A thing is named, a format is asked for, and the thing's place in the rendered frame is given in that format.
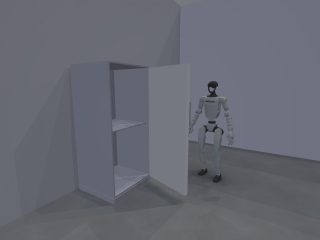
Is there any right robot thigh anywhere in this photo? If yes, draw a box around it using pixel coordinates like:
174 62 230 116
198 125 207 155

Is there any robot right upper arm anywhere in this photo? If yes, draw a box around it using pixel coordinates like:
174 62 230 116
196 96 206 114

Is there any humanoid robot head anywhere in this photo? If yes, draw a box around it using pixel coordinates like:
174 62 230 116
207 81 219 97

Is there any robot right hand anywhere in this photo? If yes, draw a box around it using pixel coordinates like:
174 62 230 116
188 125 194 136

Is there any robot left hand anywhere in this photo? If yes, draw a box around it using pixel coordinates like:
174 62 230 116
226 131 234 146

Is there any robot left forearm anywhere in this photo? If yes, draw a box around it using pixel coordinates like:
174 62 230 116
226 111 233 131

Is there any robot right forearm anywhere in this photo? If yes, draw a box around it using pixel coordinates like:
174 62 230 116
190 112 199 126

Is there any fridge door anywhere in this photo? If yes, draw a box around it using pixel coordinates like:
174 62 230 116
148 63 191 196

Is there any robot left upper arm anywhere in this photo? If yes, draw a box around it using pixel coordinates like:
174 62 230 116
219 96 229 117

